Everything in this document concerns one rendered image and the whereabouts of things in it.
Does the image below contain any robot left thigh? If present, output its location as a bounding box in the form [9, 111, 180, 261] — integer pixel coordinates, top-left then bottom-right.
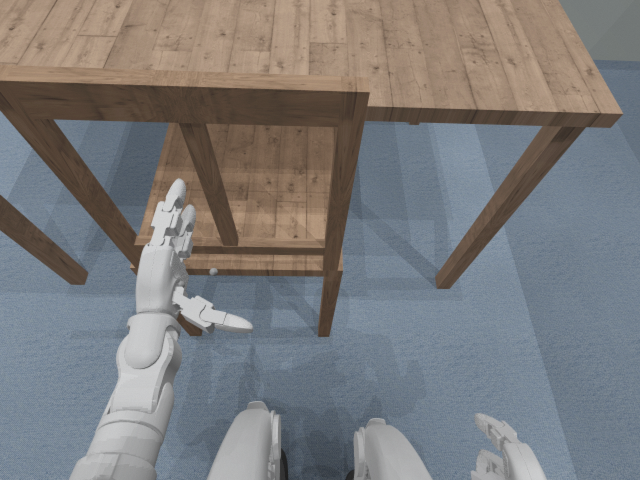
[207, 409, 281, 480]

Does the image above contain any right robot hand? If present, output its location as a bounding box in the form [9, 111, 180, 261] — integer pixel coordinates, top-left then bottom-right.
[471, 413, 547, 480]

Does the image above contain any chair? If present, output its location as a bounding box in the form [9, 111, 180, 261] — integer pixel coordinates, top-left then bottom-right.
[0, 65, 370, 337]

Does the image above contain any table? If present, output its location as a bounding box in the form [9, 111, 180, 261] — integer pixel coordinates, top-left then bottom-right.
[0, 0, 623, 289]

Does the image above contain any left robot hand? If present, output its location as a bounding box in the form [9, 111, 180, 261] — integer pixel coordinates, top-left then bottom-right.
[136, 178, 253, 334]

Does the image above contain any robot left forearm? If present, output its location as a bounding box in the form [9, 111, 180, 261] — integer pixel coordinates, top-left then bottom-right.
[69, 312, 182, 480]

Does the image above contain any robot right thigh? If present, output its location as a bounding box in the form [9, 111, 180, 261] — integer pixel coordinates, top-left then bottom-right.
[353, 424, 432, 480]

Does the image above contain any robot thigh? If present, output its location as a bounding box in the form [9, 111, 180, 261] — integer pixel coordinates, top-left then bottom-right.
[207, 409, 281, 480]
[353, 424, 432, 480]

